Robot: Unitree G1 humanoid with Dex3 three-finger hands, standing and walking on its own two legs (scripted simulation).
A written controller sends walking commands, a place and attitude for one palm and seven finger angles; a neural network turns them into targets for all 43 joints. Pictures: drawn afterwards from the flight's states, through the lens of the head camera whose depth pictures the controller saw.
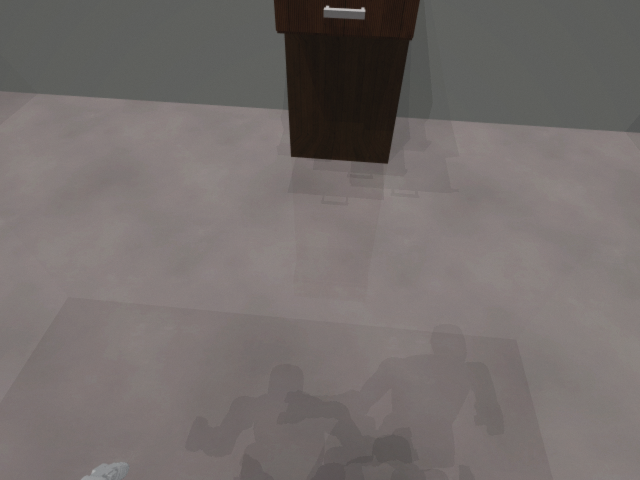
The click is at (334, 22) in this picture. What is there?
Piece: drawer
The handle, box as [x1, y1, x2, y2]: [323, 6, 364, 19]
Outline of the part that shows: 324,7 324,17 364,19 363,7 361,7 360,9 329,8 328,6 326,6 325,8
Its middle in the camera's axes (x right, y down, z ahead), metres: +0.07 -0.73 +1.24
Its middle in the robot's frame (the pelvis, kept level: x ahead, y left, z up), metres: +1.42 +0.00 +0.05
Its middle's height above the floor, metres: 0.82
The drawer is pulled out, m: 0.29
